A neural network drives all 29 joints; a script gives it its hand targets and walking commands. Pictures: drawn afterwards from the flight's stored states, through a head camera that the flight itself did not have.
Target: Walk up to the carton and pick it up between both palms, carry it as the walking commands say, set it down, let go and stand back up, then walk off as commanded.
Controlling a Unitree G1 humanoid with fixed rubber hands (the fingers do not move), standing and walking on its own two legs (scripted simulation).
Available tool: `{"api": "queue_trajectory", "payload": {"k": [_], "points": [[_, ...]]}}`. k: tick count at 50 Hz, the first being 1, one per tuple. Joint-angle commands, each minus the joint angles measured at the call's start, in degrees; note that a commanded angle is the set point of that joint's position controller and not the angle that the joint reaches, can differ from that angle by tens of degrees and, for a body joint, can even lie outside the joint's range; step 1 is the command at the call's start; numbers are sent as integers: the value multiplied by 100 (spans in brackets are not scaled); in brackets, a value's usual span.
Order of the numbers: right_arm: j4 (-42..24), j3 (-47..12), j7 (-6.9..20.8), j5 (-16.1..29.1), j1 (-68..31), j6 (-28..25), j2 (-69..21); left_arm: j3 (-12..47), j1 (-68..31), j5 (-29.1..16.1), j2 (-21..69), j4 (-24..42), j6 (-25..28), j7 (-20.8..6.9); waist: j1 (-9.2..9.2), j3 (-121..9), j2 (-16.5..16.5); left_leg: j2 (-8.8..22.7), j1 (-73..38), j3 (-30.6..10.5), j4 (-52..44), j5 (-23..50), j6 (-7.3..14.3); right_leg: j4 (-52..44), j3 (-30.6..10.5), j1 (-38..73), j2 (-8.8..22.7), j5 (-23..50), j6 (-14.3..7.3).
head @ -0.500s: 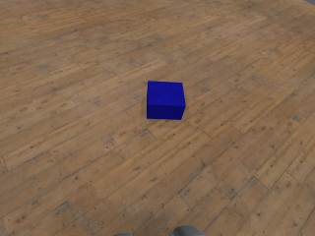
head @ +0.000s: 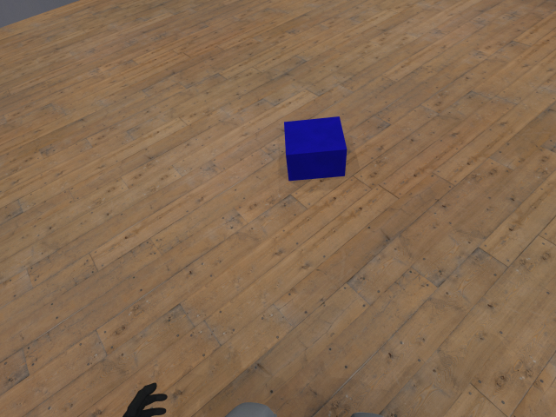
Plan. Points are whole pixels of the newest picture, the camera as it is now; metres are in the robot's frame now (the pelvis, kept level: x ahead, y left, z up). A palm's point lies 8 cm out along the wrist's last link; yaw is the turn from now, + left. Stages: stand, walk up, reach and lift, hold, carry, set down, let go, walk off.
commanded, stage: walk off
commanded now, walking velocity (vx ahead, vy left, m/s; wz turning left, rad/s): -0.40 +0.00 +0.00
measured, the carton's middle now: (314, 148) +1.36 -0.08 -0.68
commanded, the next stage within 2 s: stand in 1.88 s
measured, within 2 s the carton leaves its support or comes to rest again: neither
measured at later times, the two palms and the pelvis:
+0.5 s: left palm out of the picture -0.19 +0.30 -0.15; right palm out of the picture -0.14 -0.22 -0.10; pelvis -0.24 +0.04 +0.00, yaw -2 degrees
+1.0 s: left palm out of the picture -0.36 +0.28 -0.11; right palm out of the picture -0.45 -0.25 -0.14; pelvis -0.49 +0.03 +0.00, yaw +0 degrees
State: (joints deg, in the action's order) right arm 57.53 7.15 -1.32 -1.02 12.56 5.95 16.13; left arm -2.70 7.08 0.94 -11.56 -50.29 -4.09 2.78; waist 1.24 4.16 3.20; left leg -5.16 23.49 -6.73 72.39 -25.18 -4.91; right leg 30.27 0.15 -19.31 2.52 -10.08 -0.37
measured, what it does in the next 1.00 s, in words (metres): walks backwards: left foot, then right foot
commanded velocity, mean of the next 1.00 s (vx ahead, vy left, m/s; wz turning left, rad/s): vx -0.40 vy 0.00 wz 0.00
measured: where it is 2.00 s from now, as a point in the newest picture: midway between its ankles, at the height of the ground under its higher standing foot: outside the picture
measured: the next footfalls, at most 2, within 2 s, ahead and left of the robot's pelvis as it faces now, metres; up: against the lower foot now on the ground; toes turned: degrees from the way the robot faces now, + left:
left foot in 0.14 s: -0.12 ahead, +0.13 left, +0.00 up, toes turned +0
right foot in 0.64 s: -0.36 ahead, -0.09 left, +0.00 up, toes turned -2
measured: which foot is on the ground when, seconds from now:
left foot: up 0.00-0.12, down 0.14-0.68, up 0.70-1.00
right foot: down 0.00-0.16, up 0.18-0.62, down 0.64-1.00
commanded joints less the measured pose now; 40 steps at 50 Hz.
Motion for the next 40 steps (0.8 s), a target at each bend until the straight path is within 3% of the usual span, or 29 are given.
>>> {"api": "queue_trajectory", "payload": {"k": [1, 4, 5, 6, 7, 8, 9, 10, 11, 12, 13, 14, 15, 16, 18, 22, 24, 26, 29, 31, 32, 33, 34, 35, 36, 37, 38, 39, 40], "points": [[-378, 38, -124, 151, -67, -77, 293, -294, 640, 9, -1180, 4, 120, 53, -436, -681, -1834, 291, 358, 390, -2123, -706, -207, -1273, -1836, 1889, 1432, 900, -907], [-187, -5, -147, 261, 445, -68, 212, -331, 321, 72, -1250, -47, 13, 11, -268, -891, -2276, 323, -697, 701, -3994, -865, -21, -1427, -1666, 1676, 1359, 987, -743], [-59, -24, -138, 298, 738, -87, 163, -350, 312, 66, -1289, -67, -43, 2, -209, -1006, -2100, 310, -1060, 761, -4676, -437, 58, -1398, -1562, 1648, 1266, 783, -610], [75, -2, -113, 269, 1059, -108, 206, -389, 325, 59, -1288, -69, -88, 3, -55, -990, -1632, 457, -1633, 738, -5609, 399, 221, -1106, -1218, 1179, 972, 243, -344], [143, 42, -89, 186, 1253, -115, 405, -399, 458, 26, -1114, -20, -130, -9, 52, -824, -882, 1003, -2036, 294, -6277, 886, 528, -429, -631, 374, 317, -419, 90], [15, 163, -55, 70, 971, -71, 1054, -319, 476, -30, -661, 196, -107, -29, -33, -650, 1370, 2586, -2037, -1601, -6223, 1793, 886, 1470, 256, -1094, -651, -1844, 264], [-321, 57, -59, -50, 410, -55, 1007, -347, 98, 31, -672, 265, -102, -18, 63, -156, 1215, 3414, -766, -1499, -5927, 3248, 1453, 3427, -230, -1584, -766, -2745, 209], [-540, -43, -107, -178, -80, -206, 1108, -264, -300, 36, -833, 444, -127, -14, 361, 102, 1287, 3271, 444, -1199, -5876, 3260, 1928, 4207, -1216, -861, -448, -2693, 210], [-570, -156, -78, -139, -424, -210, 645, -279, -306, -108, -866, 204, -142, -98, 17, 111, 298, 2601, 793, -533, -5786, 3036, 1661, 4850, -1135, -637, -778, -2333, 72], [-742, -224, -98, -66, -964, -172, 535, -243, -114, -145, -835, 93, -154, -175, -258, 325, 173, 2160, 885, -30, -5642, 2678, 1374, 5041, -1071, -810, -819, -2090, 61], [-863, -258, -135, -109, -1555, -151, 509, -306, 462, -103, -858, -102, -181, -255, -755, 318, 434, 1821, 559, 522, -5503, 2870, 1080, 5226, -813, -864, -783, -1804, 110], [-930, -187, -134, -105, -1504, -166, 657, -345, 759, -6, -815, -199, -185, -267, -696, 31, 641, 1864, -189, 437, -5344, 3393, 1081, 5180, -664, -1074, -852, -1676, 170], [-885, -134, -119, -59, -1174, -187, 717, -353, 814, 6, -865, -228, -165, -217, -514, -164, 708, 1823, -725, 329, -5246, 3668, 1160, 5022, -580, -1141, -883, -1644, 265], [-785, -131, -110, -36, -727, -214, 661, -332, 561, -6, -853, -114, -118, -188, -215, -302, 956, 1842, -1167, 46, -5226, 3843, 1306, 4767, -529, -1242, -852, -1708, 347], [-616, -138, -141, 36, -126, -263, 502, -362, 202, 10, -925, 53, -34, -148, 166, -452, 1107, 1970, -1813, -461, -5072, 3814, 1538, 4259, -529, -1381, -727, -1732, 466], [-530, -103, -252, 44, 58, -294, 572, -308, 332, -145, -825, 43, -91, -59, 242, -900, 1114, 2180, -2841, -811, -5125, 3599, 1499, 2983, -473, -1214, -625, -1995, 555], [-468, -81, -235, 1, 141, -266, 608, -257, 324, -201, -683, 79, -110, 0, 272, -852, 1256, 2160, -2597, -885, -5224, 3570, 1433, 2152, -350, -707, -495, -2333, 522], [-456, -55, -208, -46, -59, -197, 630, -250, 603, -225, -680, -13, -153, -9, 153, -802, 1311, 2160, -2191, -987, -5338, 3374, 1425, 1238, -225, -86, -360, -2474, 439], [-417, 34, -167, -50, -110, -105, 763, -261, 1204, -244, -662, -270, -180, -42, 10, -831, 1018, 1965, -1551, -916, -5656, 2090, 1219, 158, -37, 760, -359, -1808, 209], [-469, 51, -164, 17, -403, -66, 739, -233, 1744, -188, -542, -474, -176, -72, -297, -843, 576, 1676, -729, -629, -5649, 867, 889, -818, 175, 1489, -335, -737, 4], [-491, 23, -149, 51, -448, -65, 613, -238, 1841, -121, -640, -499, -162, -91, -314, -712, -234, 1261, -256, -234, -5104, 339, 636, -1465, -262, 1519, 3, -971, -96], [-619, -40, -108, 94, -434, -64, 216, -287, 1596, -43, -1156, -306, -134, -85, -339, -445, -2204, 305, 653, 733, -3143, -347, 302, -2317, -2066, 1025, 1548, -1775, -501], [-688, 16, -142, -90, -884, -42, 309, -322, 528, 132, -1550, 157, -101, -49, -445, 265, -2291, -175, 956, 433, -1255, -966, 182, -2205, -2219, -684, 2453, -885, -1062], [-728, 13, -79, -225, -872, 2, 470, -350, 268, 277, -1601, 287, -47, -1, -523, 487, -2329, 85, 197, -211, -13, -971, 278, -2098, -2220, -1827, 2453, -425, -1382], [-478, 5, 36, -125, -621, 26, 428, -186, -302, 210, -1141, 370, 1, -12, -109, 398, -1517, 58, -253, -345, 418, -550, 413, -1837, -1407, -1927, 1757, -534, -1124], [-368, -12, 84, -35, -379, 25, 387, -73, -766, 108, -892, 513, 11, 11, 205, 343, -1122, -22, -106, -315, 711, -218, 470, -1636, -855, -1700, 1286, -397, -808], [-245, 24, 104, 25, -62, -3, 358, -73, -1296, 113, -1001, 602, 18, 28, 556, 189, -1304, -152, 277, -190, 876, -50, 455, -1568, -333, -1159, 1006, 10, -497], [-228, 21, 74, -11, 53, -24, 342, -158, -1207, 98, -1116, 599, 21, 17, 462, 133, -1539, -223, 544, -28, 894, -63, 380, -1499, -212, -708, 966, 329, -408], [-232, 18, 33, -36, -45, -40, 376, -206, -857, 60, -1154, 564, 16, -4, 162, 106, -1541, -241, 596, 44, 954, -55, 286, -1421, -439, -448, 1009, 506, -478]]}}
